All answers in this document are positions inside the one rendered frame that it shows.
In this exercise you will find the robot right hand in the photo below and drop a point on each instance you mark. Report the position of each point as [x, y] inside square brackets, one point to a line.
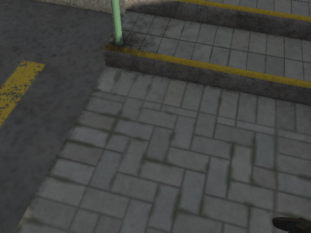
[292, 224]

